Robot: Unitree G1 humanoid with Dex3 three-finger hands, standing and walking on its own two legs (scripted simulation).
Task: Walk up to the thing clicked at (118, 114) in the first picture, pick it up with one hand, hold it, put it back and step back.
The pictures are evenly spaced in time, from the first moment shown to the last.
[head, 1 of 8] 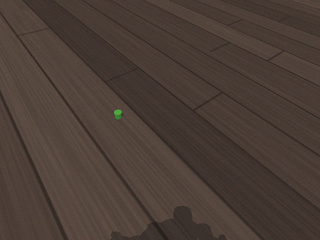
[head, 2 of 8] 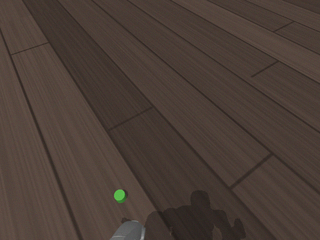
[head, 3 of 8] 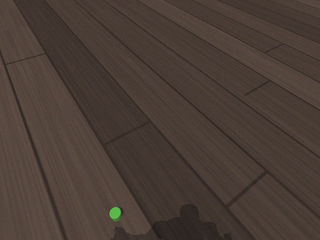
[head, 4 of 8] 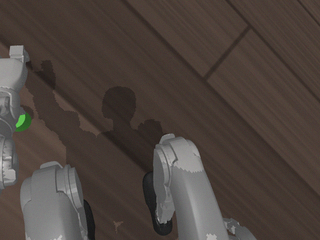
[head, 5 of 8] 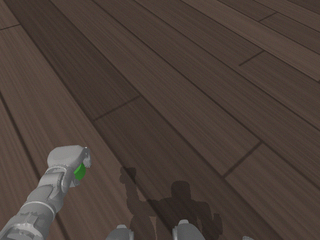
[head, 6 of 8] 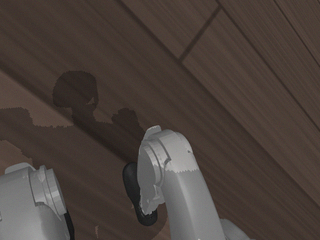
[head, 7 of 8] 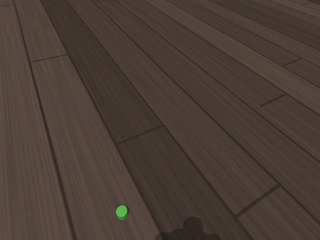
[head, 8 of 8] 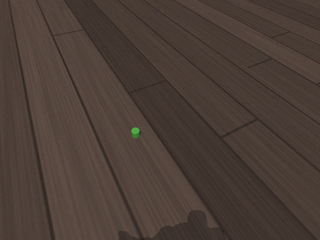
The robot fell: no
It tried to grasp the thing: yes
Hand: left
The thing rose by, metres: 0.69
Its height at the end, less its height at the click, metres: +0.00
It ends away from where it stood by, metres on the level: 0.01
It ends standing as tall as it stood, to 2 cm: yes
